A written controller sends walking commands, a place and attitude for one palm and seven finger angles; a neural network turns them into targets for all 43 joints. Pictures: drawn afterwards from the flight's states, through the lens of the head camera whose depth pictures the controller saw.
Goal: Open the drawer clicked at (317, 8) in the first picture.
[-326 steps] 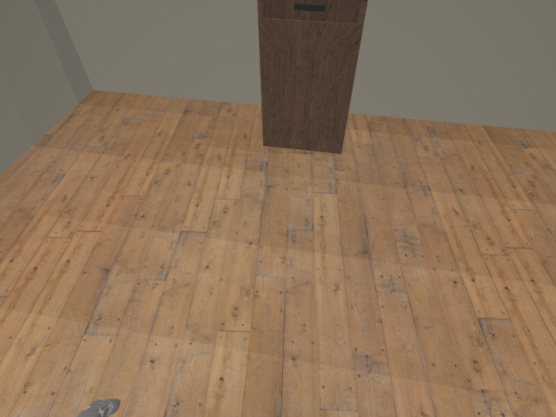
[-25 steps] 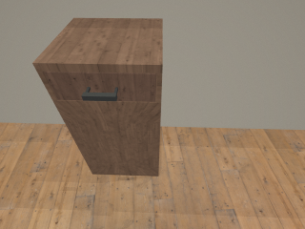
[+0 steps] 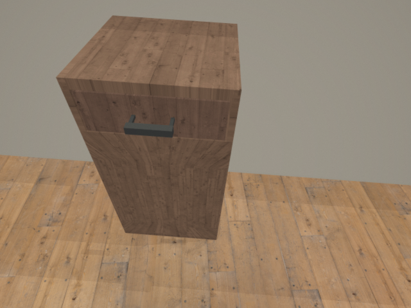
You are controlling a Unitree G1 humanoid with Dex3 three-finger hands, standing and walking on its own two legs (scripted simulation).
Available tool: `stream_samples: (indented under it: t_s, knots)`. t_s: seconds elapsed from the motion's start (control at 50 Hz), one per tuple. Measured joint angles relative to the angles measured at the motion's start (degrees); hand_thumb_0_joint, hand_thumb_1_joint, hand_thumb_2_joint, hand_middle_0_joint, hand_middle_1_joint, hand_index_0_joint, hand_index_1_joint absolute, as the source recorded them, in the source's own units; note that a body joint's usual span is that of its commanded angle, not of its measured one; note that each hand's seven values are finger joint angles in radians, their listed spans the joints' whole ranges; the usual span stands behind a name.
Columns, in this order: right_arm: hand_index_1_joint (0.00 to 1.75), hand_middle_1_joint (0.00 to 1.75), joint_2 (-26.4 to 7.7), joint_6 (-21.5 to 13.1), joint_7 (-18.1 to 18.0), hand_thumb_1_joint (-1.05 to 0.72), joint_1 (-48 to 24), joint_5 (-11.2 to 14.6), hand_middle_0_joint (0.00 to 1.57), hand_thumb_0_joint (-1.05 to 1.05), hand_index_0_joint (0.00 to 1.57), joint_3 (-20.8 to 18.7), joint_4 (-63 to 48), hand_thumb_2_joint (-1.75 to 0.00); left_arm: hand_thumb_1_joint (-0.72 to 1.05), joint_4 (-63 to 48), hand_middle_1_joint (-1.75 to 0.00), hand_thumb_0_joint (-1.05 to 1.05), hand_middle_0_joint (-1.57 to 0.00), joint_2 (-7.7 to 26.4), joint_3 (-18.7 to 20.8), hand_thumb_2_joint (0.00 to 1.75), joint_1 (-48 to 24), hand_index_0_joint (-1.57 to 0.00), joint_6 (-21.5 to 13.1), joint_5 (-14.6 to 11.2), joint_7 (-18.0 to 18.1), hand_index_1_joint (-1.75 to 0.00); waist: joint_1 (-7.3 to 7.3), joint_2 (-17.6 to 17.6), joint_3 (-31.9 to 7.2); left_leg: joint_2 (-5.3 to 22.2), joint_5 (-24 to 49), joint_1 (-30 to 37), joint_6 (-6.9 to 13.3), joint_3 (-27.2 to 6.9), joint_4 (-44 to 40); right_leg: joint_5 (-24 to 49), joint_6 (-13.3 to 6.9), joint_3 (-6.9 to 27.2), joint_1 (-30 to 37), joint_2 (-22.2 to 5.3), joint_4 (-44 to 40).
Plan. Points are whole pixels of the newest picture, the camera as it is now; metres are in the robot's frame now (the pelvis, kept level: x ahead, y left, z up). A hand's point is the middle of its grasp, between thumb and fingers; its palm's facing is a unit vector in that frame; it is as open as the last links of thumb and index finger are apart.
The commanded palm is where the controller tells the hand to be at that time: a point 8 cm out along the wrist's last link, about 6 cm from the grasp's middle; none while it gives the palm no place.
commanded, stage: look again from close up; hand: left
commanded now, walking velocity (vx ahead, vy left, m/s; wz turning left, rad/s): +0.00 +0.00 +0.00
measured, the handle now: (150, 124) +0.56 +0.18 +0.02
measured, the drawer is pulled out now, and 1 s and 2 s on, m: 0.00 0.00 0.00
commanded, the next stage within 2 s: shuffle to correct the standing spot in 0.32 s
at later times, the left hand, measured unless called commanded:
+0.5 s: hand out of the picture -0.06 +0.22 -0.17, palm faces +0.02 -0.98 -0.22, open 7.3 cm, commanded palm none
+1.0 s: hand out of the picture -0.08 +0.18 -0.17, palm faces +0.05 -0.99 -0.09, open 7.3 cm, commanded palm none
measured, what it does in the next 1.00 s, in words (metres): lifts its right foot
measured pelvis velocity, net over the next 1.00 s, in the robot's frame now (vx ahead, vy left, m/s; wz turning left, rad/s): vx -0.03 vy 0.04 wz -0.01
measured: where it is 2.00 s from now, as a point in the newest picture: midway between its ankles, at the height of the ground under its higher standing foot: outside the picture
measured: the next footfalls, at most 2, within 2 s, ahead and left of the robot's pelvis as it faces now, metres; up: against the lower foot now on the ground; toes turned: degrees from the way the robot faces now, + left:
right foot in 1.26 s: +0.07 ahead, -0.08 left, +0.00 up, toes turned -3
left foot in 1.54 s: +0.15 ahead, +0.11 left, +0.00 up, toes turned +6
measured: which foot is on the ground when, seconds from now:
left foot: down 0.00-1.00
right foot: down 0.00-0.88, up 0.90-1.00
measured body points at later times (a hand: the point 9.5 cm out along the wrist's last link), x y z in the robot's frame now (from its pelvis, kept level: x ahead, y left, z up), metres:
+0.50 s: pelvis -0.04 +0.04 +0.01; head -0.06 +0.04 +0.46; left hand -0.06 +0.28 -0.15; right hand -0.01 -0.20 -0.14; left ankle +0.03 +0.12 -0.73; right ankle -0.06 -0.13 -0.73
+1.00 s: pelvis -0.03 +0.04 +0.01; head -0.05 +0.05 +0.46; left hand -0.08 +0.24 -0.16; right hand -0.05 -0.18 -0.14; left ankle -0.02 +0.12 -0.73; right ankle -0.04 -0.09 -0.67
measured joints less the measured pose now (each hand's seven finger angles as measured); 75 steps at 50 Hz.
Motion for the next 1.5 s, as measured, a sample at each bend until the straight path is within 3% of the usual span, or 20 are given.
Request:
stream_samples:
  t_s: [0.2, 0.44, 0.64, 0.7, 0.76, 0.8, 0.86, 0.92, 0.98, 1.02, 1.12, 1.22, 1.26, 1.32, 1.38, 1.42, 1.5]
  knots:
    - [0.30, 0.30, -1.19, -0.15, 0.72, -0.91, -4.30, 0.06, 0.19, 0.01, 0.20, 0.10, -3.55, -0.90, 0.91, -3.41, -0.30, 0.01, -0.20, 2.29, 0.02, 0.90, -1.13, -0.20, 1.13, 0.01, -0.14, -0.30, 0.67, 0.12, -1.01, -1.11, -0.14, 0.03, 2.42, 1.53, 1.19, 1.18, 2.13, 1.37, 0.26, -1.35, -0.20]
    - [0.30, 0.30, -1.47, 1.22, 1.82, -0.92, -2.06, 0.25, 0.20, 0.00, 0.20, 0.11, -2.07, -0.90, 0.91, -1.72, -0.30, 0.01, -0.20, 2.38, -0.30, 0.90, 1.96, -0.20, 1.46, 0.27, -0.60, -0.30, 0.47, 0.92, -0.38, -2.52, 5.28, 0.19, 3.42, 2.01, -4.48, 5.32, 2.76, 1.58, -0.76, -2.55, -3.28]
    - [0.30, 0.30, -1.72, 3.25, 1.53, -0.91, 1.93, -0.26, 0.20, 0.01, 0.20, -0.88, 2.03, -0.90, 0.91, 1.68, -0.30, 0.01, -0.20, 0.37, 0.46, 0.90, 7.66, -0.20, 1.95, 0.72, -1.66, -0.30, 0.14, 1.49, -1.36, -2.34, 1.20, -0.85, 2.64, 0.48, -5.76, -0.11, -0.96, 1.61, -1.85, -0.97, -3.24]
    - [0.30, 0.30, -1.56, 3.62, 1.32, -0.91, 2.57, -0.18, 0.20, 0.01, 0.20, -1.25, 2.56, -0.90, 0.91, 2.48, -0.30, 0.01, -0.20, -0.46, 0.92, 0.90, 9.39, -0.20, 1.67, 0.52, -1.73, -0.30, 0.59, 1.69, -1.42, -2.28, -4.98, -3.10, 2.05, -0.04, -1.29, 1.38, -1.00, 1.58, -2.07, -0.47, -3.78]
    - [0.30, 0.30, -1.23, 3.60, 1.65, -0.91, 2.87, -0.14, 0.20, 0.01, 0.20, -1.75, 2.78, -0.90, 0.91, 3.98, -0.30, 0.01, -0.20, -1.30, 1.47, 0.90, 11.00, -0.20, 1.43, 0.27, -1.18, -0.30, 1.35, 0.79, -1.88, -2.04, -7.10, -6.68, 1.99, 1.51, 12.08, 6.94, -0.80, 1.76, -1.77, -0.76, -5.34]
    - [0.30, 0.30, -1.01, 2.68, 1.95, -0.91, 3.09, 0.11, 0.19, 0.01, 0.20, -1.93, 2.43, -0.90, 0.91, 5.18, -0.30, 0.01, -0.20, -1.85, 1.41, 0.90, 11.48, -0.20, 1.38, 0.41, -1.12, -0.30, 1.06, 0.53, -2.19, -1.17, -7.56, -5.46, 2.15, 2.77, 12.21, 7.09, 0.12, 1.51, -1.43, -0.82, -5.09]
    - [0.30, 0.30, -0.79, 0.49, 1.78, -0.91, 3.98, 0.32, 0.19, 0.01, 0.20, -1.66, 1.38, -0.90, 0.91, 5.63, -0.30, 0.01, -0.20, -2.63, 0.95, 0.90, 11.46, -0.20, 1.37, 0.45, -1.40, -0.30, 0.41, 1.09, -2.67, -0.28, -6.31, 0.12, 1.94, 3.64, 1.30, 3.55, 0.47, 0.63, -2.90, -0.42, -0.82]
    - [0.30, 0.30, 0.60, -0.83, 1.01, -0.91, 3.53, -0.11, 0.19, 0.01, 0.20, -1.44, 1.58, -0.90, 0.91, 5.42, -0.30, 0.01, -0.20, -2.88, 1.02, 0.90, 9.45, -0.20, 2.12, 0.50, -2.03, -0.30, 0.53, -0.57, -2.00, -1.01, -2.03, 0.13, 4.14, 5.62, 1.85, -2.32, -1.25, 1.80, -8.66, -0.92, 11.66]
    - [0.30, 0.30, 1.55, -1.58, 0.53, -0.91, 3.96, -0.28, 0.19, 0.01, 0.20, -1.00, 2.04, -0.90, 0.91, 4.52, -0.30, 0.01, -0.20, -2.99, 1.30, 0.90, 6.68, -0.20, 2.22, 1.08, -2.74, -0.30, 0.03, -0.70, -2.22, -1.08, -0.64, 2.75, 4.65, 7.39, -2.42, 0.48, -1.69, 0.95, -15.71, -1.18, 23.97]
    - [0.30, 0.30, 1.99, -2.03, 0.42, -0.91, 4.63, -0.25, 0.19, 0.01, 0.20, -0.74, 2.71, -0.90, 0.91, 3.41, -0.30, 0.01, -0.20, -2.86, 1.48, 0.90, 4.57, -0.20, 1.60, 1.09, -3.02, -0.30, -0.33, -0.23, -2.31, -1.20, 1.06, 4.68, 4.42, 7.69, -6.18, 3.60, -1.35, 0.06, -18.20, -1.78, 25.48]
    - [0.30, 0.30, 2.88, -2.38, 0.59, -0.91, 6.00, -0.44, 0.20, 0.01, 0.20, -0.78, 4.24, -0.90, 0.95, 2.07, -0.30, 0.04, -0.20, -0.81, 2.18, 0.90, 1.10, -0.20, 1.30, 1.06, -2.47, -0.30, -1.44, 0.62, -1.98, -1.23, 2.57, 8.16, 3.76, 8.45, -11.31, 6.07, -0.60, -1.26, -17.51, -3.07, 14.87]
    - [0.30, 0.30, 2.79, -1.94, 0.74, -0.90, 7.38, -0.67, 0.20, 0.01, 0.20, -1.22, 5.48, -0.90, 0.94, 0.88, -0.30, 0.03, -0.20, 0.09, 2.75, 0.90, -1.79, -0.20, 0.86, 0.62, -2.71, -0.30, -2.78, 1.62, -0.92, -0.96, 0.32, 9.01, 2.44, 8.66, -9.87, 6.11, -0.79, -1.90, -12.74, -2.91, 3.63]
    - [0.30, 0.30, 2.73, -1.57, 0.84, -0.90, 8.29, -0.54, 0.20, 0.01, 0.20, -1.25, 6.12, -0.90, 0.94, 0.20, -0.30, 0.02, -0.20, 0.14, 2.73, 0.90, -2.55, -0.20, -0.03, 0.57, -2.66, -0.30, -2.64, 1.78, -0.68, -0.48, -2.20, 8.21, 1.55, 8.35, -6.25, 8.81, -1.33, -2.21, -9.26, -2.26, -1.96]
    - [0.30, 0.30, 1.83, -0.10, 1.26, -0.91, 8.28, -0.15, 0.20, 0.01, 0.20, -1.19, 7.20, -0.90, 0.93, -0.13, -0.30, 0.02, -0.20, -1.16, 2.41, 0.90, -3.47, -0.20, -1.63, 0.20, -1.64, -0.30, -1.82, 3.91, -0.11, 1.02, -10.80, 3.18, 2.40, 5.17, 7.48, 9.02, -2.33, -4.23, -8.15, -0.62, -0.38]
    - [0.30, 0.30, 1.11, 1.13, 1.44, -0.91, 6.64, -0.11, 0.20, 0.01, 0.20, -1.19, 7.18, -0.90, 0.95, -0.04, -0.30, 0.01, -0.20, -1.46, 2.56, 0.90, -2.62, -0.20, -2.09, -0.14, -0.41, -0.30, -0.79, 3.65, -0.38, 1.07, -9.93, -2.51, 1.96, 3.73, 18.14, 8.30, -2.67, -5.13, -5.30, 0.18, -2.99]
    - [0.30, 0.30, 0.69, 1.26, 1.20, -0.91, 4.89, 0.14, 0.19, 0.01, 0.20, -1.16, 6.25, -0.90, 0.96, 0.69, -0.30, 0.01, -0.20, -1.51, 2.26, 0.90, -2.01, -0.20, -1.50, 0.02, 0.05, -0.30, -0.67, 3.23, -0.40, 1.39, -8.26, -3.92, 1.16, 3.62, 16.30, 8.85, -2.67, -5.21, -3.82, 0.64, -4.96]
    - [0.30, 0.30, 0.42, 1.04, 0.74, -0.91, 1.14, 0.58, 0.19, 0.01, 0.19, -0.95, 3.76, -0.90, 0.95, 1.92, -0.30, 0.01, -0.20, -1.73, 1.39, 0.90, -1.47, -0.20, -0.21, 0.09, -0.01, -0.30, -0.20, 2.53, 0.64, 1.41, -2.15, -2.52, -0.32, 3.48, 4.41, 7.84, -2.44, -4.98, -3.16, 1.16, -4.36]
